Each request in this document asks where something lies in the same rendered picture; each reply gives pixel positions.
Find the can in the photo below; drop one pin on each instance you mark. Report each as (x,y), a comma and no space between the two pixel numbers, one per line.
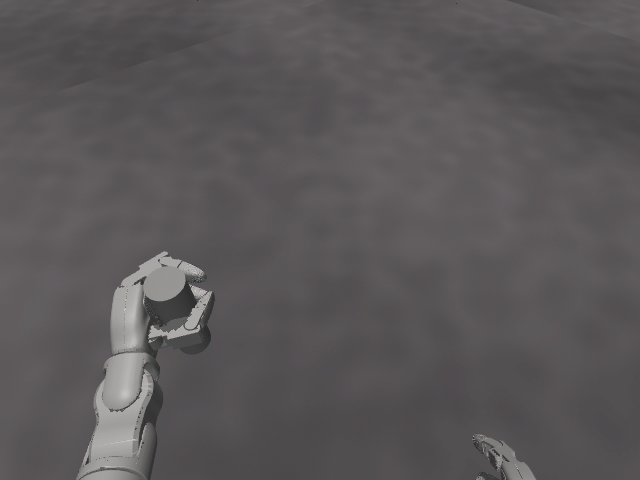
(169,292)

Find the left robot arm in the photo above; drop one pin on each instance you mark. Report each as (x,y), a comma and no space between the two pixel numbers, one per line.
(127,404)

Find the right robot hand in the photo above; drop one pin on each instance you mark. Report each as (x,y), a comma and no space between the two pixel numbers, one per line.
(502,458)

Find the left robot hand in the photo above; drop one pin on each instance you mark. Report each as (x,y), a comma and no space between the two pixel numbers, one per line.
(136,326)

